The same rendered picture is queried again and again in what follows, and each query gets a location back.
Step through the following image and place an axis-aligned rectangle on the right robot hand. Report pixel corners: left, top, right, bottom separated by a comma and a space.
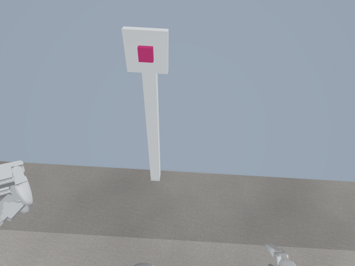
266, 243, 296, 266

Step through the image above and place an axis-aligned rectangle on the button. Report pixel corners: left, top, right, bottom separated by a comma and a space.
138, 45, 154, 63

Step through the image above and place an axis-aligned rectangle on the panel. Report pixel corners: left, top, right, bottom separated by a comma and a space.
121, 27, 169, 181

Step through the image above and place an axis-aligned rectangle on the left robot hand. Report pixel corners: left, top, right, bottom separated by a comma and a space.
0, 160, 33, 226

